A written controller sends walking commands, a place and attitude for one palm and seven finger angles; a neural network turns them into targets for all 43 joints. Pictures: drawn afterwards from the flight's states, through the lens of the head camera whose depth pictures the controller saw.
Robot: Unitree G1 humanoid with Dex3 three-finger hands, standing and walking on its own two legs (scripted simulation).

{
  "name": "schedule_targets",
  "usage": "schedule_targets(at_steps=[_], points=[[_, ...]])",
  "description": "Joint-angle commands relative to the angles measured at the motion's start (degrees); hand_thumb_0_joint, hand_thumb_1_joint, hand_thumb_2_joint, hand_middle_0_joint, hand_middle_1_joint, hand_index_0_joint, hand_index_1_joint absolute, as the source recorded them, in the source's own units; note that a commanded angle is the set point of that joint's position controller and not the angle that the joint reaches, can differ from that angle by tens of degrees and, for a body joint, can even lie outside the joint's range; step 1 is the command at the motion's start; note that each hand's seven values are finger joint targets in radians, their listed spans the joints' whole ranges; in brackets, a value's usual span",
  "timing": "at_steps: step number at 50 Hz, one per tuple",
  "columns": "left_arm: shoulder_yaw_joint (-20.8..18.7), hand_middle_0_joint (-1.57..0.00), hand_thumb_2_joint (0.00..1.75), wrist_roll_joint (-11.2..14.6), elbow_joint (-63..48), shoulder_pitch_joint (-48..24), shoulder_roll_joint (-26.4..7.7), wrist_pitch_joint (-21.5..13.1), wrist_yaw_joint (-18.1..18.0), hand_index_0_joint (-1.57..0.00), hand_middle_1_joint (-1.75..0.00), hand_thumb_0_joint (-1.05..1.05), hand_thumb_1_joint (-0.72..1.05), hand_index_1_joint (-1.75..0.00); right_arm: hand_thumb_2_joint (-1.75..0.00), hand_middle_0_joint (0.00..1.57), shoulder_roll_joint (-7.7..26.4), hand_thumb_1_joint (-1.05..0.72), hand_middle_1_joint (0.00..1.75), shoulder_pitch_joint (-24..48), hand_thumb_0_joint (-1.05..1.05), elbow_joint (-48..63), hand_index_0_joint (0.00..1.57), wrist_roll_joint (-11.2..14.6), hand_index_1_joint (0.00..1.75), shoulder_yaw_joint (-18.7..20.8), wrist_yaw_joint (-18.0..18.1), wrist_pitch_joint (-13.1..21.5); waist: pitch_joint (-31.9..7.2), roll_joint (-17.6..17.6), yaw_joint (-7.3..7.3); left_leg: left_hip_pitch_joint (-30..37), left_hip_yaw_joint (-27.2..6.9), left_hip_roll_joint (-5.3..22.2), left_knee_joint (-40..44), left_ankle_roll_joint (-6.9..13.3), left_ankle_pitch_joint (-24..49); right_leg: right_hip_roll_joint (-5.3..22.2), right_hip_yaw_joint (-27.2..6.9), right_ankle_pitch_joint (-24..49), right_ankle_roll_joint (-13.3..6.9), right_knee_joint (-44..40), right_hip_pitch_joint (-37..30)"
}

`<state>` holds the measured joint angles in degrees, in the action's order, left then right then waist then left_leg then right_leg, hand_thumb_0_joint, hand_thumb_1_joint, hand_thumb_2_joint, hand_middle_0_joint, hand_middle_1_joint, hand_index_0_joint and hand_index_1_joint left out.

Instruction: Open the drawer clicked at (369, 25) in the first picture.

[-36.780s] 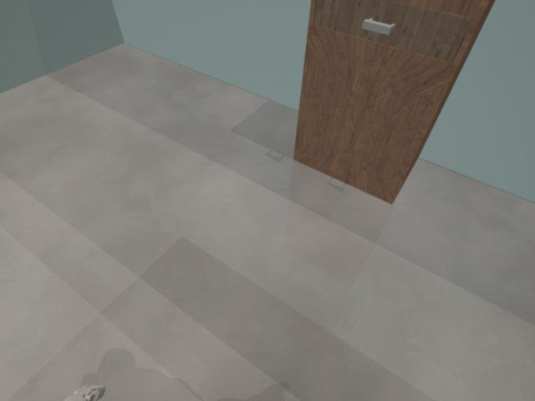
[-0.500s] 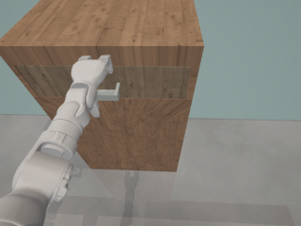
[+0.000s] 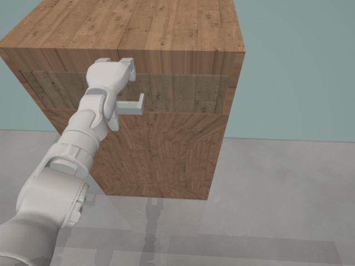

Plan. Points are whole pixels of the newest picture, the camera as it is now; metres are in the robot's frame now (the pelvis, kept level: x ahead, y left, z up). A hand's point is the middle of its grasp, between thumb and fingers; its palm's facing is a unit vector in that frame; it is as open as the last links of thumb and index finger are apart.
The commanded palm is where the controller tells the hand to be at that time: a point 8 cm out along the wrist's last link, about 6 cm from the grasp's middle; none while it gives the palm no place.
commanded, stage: re-aim the fingers above the handle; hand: left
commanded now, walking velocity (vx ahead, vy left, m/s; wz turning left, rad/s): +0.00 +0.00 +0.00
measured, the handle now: (125, 102) +0.53 +0.13 +0.05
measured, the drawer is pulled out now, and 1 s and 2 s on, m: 0.00 0.00 0.00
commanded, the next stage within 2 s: lower the fingers behind the handle in 0.84 s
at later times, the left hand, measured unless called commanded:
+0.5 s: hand (108, 98) +0.48 +0.15 +0.11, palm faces +0.01 -0.02 -1.00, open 13.8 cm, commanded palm +0.46 +0.15 +0.17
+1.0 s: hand (112, 98) +0.48 +0.14 +0.11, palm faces -0.01 -0.03 -1.00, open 13.8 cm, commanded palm +0.46 +0.15 +0.17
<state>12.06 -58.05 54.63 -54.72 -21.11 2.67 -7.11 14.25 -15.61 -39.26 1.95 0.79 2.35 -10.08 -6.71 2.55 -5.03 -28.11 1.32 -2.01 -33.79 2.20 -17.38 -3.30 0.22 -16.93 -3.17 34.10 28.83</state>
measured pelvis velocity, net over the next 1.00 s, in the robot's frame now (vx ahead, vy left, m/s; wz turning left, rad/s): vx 0.01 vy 0.01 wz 0.00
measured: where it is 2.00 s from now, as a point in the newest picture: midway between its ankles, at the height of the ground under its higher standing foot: outside the picture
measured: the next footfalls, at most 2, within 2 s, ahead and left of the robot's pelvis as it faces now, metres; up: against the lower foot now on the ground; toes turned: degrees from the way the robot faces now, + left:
none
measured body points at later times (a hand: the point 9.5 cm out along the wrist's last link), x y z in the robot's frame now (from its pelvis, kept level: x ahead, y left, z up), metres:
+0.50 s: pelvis +0.00 +0.01 +0.00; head +0.04 -0.01 +0.45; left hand +0.48 +0.15 +0.17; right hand +0.03 -0.26 -0.14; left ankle -0.02 +0.10 -0.73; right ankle -0.01 -0.08 -0.73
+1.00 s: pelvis +0.01 +0.01 +0.00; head +0.05 +0.00 +0.45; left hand +0.48 +0.14 +0.16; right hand +0.07 -0.25 -0.14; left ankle -0.02 +0.10 -0.73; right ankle -0.01 -0.08 -0.73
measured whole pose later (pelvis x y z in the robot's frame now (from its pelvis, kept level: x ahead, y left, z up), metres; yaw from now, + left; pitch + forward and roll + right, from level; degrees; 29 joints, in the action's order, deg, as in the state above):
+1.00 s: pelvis +0.01 +0.01 +0.00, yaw +0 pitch +12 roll +0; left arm 13.5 -57.3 50.0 -51.3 -20.6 1.7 -6.0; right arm 13.9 -16.2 -38.8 1.5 2.1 1.2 -10.5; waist -6.9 2.7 -3.9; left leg -27.8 1.4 -2.5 -34.4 3.0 -18.2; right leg -2.9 0.1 -17.5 -2.5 34.1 28.2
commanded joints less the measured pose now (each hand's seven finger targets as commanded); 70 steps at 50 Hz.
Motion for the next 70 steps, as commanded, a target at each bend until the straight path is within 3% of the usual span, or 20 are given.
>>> schedule_targets(at_steps=[1,5,7,9,16,25,28,36,38,43,47,49,50,54,57,60,62,64,67,70], points=[[-4.88,-0.30,0.30,-0.60,-6.23,-28.29,-13.85,2.28,-0.96,-0.30,-1.20,0.00,-0.50,-1.20,-0.90,0.20,8.47,-0.90,0.30,-2.73,0.00,5.02,0.20,-0.07,0.30,2.67,1.08,1.25,-18.23,-5.11,-1.04,6.55,0.18,0.27,2.03,0.72,15.31,1.69,-1.79,17.09,1.51,-4.03,-10.93],[-4.43,-0.30,0.30,-0.16,-7.40,-28.30,-13.33,1.16,-0.58,-0.30,-1.20,0.00,-0.50,-1.20,-0.90,0.20,8.28,-0.90,0.30,-3.36,0.00,5.35,0.20,-0.10,0.30,2.66,1.08,1.43,-18.38,-4.36,-1.06,6.67,0.08,0.47,2.05,0.80,14.73,1.60,-1.83,16.47,1.49,-3.86,-10.54],[-6.35,-0.30,0.30,-0.37,-7.67,-27.20,-15.66,0.27,-0.51,-0.30,-1.20,0.00,-0.50,-1.20,-0.90,0.20,8.42,-0.90,0.30,-3.43,0.00,5.55,0.20,-0.11,0.30,2.75,1.15,1.38,-19.91,-4.39,-0.30,6.56,0.15,0.46,1.97,0.83,15.48,1.65,-2.08,17.11,1.40,-3.47,-11.74],[-4.08,-0.30,0.30,-0.21,-9.03,-26.80,-12.49,-0.33,-0.56,-0.30,-1.20,0.00,-0.50,-1.20,-0.90,0.20,8.05,-0.90,0.30,-3.33,0.00,6.07,0.20,-0.14,0.30,2.92,0.98,1.59,-19.44,-3.54,-0.48,7.05,0.24,0.51,2.09,0.73,14.50,1.52,-1.87,15.82,1.37,-3.75,-10.68],[-6.82,-0.30,0.30,0.09,-14.36,-28.93,-15.64,-3.16,-1.90,-0.30,-1.20,0.00,-0.50,-1.20,-0.90,0.20,8.18,-0.90,0.30,-4.15,0.00,5.84,0.20,-0.25,0.30,3.78,0.91,2.75,-22.41,-3.04,-0.35,8.73,-0.18,0.46,1.66,0.94,15.57,1.39,-2.11,15.83,1.10,-3.77,-11.61],[-3.14,-0.30,0.30,0.51,-13.14,-29.25,-10.88,-1.11,-2.46,-0.30,-1.20,0.00,-0.50,-1.20,-0.90,0.20,8.18,-0.90,0.30,-4.22,0.00,4.40,0.20,-0.29,0.30,4.02,0.07,2.72,-21.59,-1.05,-1.12,12.24,-0.63,0.58,1.36,0.70,18.35,0.77,-1.09,16.15,0.91,-3.69,-8.07],[-3.24,-0.30,0.30,0.79,-11.26,-27.94,-10.53,-0.42,-1.58,-0.30,-1.20,0.00,-0.50,-1.20,-0.90,0.20,8.32,-0.90,0.30,-3.94,0.00,4.42,0.20,-0.26,0.30,3.78,0.07,2.27,-20.37,-3.51,-1.10,11.23,-0.62,0.66,1.52,0.74,19.02,0.83,-0.86,17.57,1.08,-3.65,-8.75],[-5.68,-0.30,0.30,0.03,-12.26,-25.86,-13.23,-0.87,-0.95,-0.30,-1.20,0.00,-0.50,-1.20,-0.90,0.20,8.27,-0.90,0.30,-3.15,0.00,5.59,0.20,-0.54,0.30,3.55,0.23,1.69,-22.12,-3.53,0.38,10.89,-0.41,0.61,1.06,0.63,21.87,1.04,-1.07,20.10,0.84,-2.76,-10.92],[-3.78,-0.30,0.30,0.02,-12.15,-25.86,-11.01,-0.75,-1.03,-0.30,-1.20,0.00,-0.50,-1.20,-0.90,0.20,7.92,-0.90,0.30,-2.81,0.00,5.56,0.20,-0.39,0.30,3.39,0.05,1.46,-20.36,-2.96,-0.08,11.09,-0.43,0.80,0.92,0.53,22.15,0.87,-0.74,20.08,0.91,-2.57,-9.20],[-1.79,-0.30,0.30,0.49,-16.49,-28.58,-8.51,-1.41,-1.06,-0.30,-1.20,0.00,-0.50,-1.20,-0.90,0.20,7.64,-0.90,0.30,-2.84,0.00,5.73,0.20,-0.49,0.30,3.88,-0.27,1.36,-22.56,-1.64,-0.60,14.46,-1.00,0.99,0.25,0.43,25.03,0.64,-0.46,20.26,0.84,-2.23,-7.96],[-4.20,-0.30,0.30,0.77,-17.96,-28.62,-10.90,-1.58,-1.67,-0.30,-1.20,0.00,-0.50,-1.20,-0.90,0.20,7.61,-0.90,0.30,-2.70,0.00,5.32,0.20,-0.64,0.30,4.07,-0.34,1.28,-24.42,-2.00,0.12,15.41,-1.25,1.00,-0.06,0.39,27.37,0.60,-0.65,21.66,0.83,-2.00,-9.13],[-2.30,-0.30,0.30,0.72,-16.13,-26.51,-7.97,-1.05,-1.92,-0.30,-1.20,0.00,-0.50,-1.20,-0.90,0.20,7.30,-0.90,0.30,-2.38,0.00,5.16,0.20,-0.71,0.30,3.93,-0.52,1.16,-22.49,-2.35,-0.04,14.31,-0.89,0.83,0.01,0.37,26.40,0.62,-0.47,21.59,0.83,-2.18,-8.56],[-4.43,-0.30,0.30,0.32,-13.76,-24.43,-10.09,-0.54,-2.21,-0.30,-1.20,0.00,-0.50,-1.20,-0.90,0.20,7.57,-0.90,0.30,-2.53,0.00,4.66,0.20,-0.65,0.30,3.87,-0.52,0.93,-21.05,-3.93,0.32,13.11,-0.97,0.99,0.27,0.25,25.27,0.55,-0.31,20.96,0.78,-2.06,-8.53],[-4.04,-0.30,0.30,-0.11,-12.48,-24.38,-9.97,0.25,-2.65,-0.30,-1.20,0.00,-0.50,-1.20,-0.90,0.20,7.84,-0.90,0.30,-2.26,0.00,4.89,0.20,-0.65,0.30,3.60,-0.53,0.58,-20.03,-4.00,0.27,10.92,-0.60,0.80,0.56,0.37,22.88,0.78,-0.66,20.47,0.77,-2.20,-8.92],[-5.16,-0.30,0.30,-0.19,-13.76,-23.81,-11.45,-0.38,-2.75,-0.30,-1.20,0.00,-0.50,-1.20,-0.90,0.20,7.84,-0.90,0.30,-2.21,0.00,5.57,0.20,-0.81,0.30,3.57,-0.31,0.60,-22.42,-4.81,0.68,9.88,-0.42,0.55,0.50,0.64,22.82,1.08,-1.21,22.63,0.90,-1.91,-11.73],[-3.49,-0.30,0.30,-0.45,-13.70,-24.35,-9.63,-1.00,-2.94,-0.30,-1.20,0.00,-0.50,-1.20,-0.90,0.20,7.63,-0.90,0.30,-2.42,0.00,5.57,0.20,-0.74,0.30,3.74,-0.14,0.90,-21.09,-3.92,-0.25,9.79,-0.24,0.50,0.31,0.70,20.36,1.01,-1.38,20.40,1.03,-2.37,-9.71],[-6.10,-0.30,0.30,-0.73,-14.19,-24.21,-12.86,-1.96,-3.32,-0.30,-1.20,0.00,-0.50,-1.20,-0.90,0.20,7.79,-0.90,0.30,-2.90,0.00,5.41,0.20,-0.86,0.30,3.97,0.07,1.07,-22.53,-3.68,0.15,9.87,-0.24,0.44,0.02,0.80,20.81,1.05,-1.73,21.09,1.00,-2.11,-10.63],[-4.36,-0.30,0.30,-0.48,-14.31,-23.98,-10.60,-2.64,-3.69,-0.30,-1.20,0.00,-0.50,-1.20,-0.90,0.20,7.35,-0.90,0.30,-3.18,0.00,5.54,0.20,-0.91,0.30,4.00,0.02,1.40,-22.22,-2.35,-0.09,9.51,-0.13,0.26,-0.24,0.68,20.78,1.05,-1.56,21.20,0.96,-1.91,-10.18],[-5.34,-0.30,0.30,-0.79,-14.28,-24.02,-11.94,-3.22,-4.56,-0.30,-1.20,0.00,-0.50,-1.20,-0.90,0.20,7.64,-0.90,0.30,-3.67,0.00,5.02,0.20,-0.91,0.30,4.12,-0.10,1.55,-22.32,-1.76,-0.22,9.26,-0.37,0.31,-0.67,0.58,20.69,0.87,-1.55,20.46,0.89,-1.49,-9.04],[-3.25,-0.30,0.30,-0.88,-14.87,-24.14,-8.46,-3.27,-5.64,-0.30,-1.20,0.00,-0.50,-1.20,-0.90,0.20,7.46,-0.90,0.30,-4.41,0.00,4.51,0.20,-1.05,0.30,4.63,-0.54,1.93,-23.03,-0.18,-0.65,11.28,-0.58,0.54,-1.39,0.41,21.98,0.49,-1.05,19.50,0.65,-1.08,-6.41]])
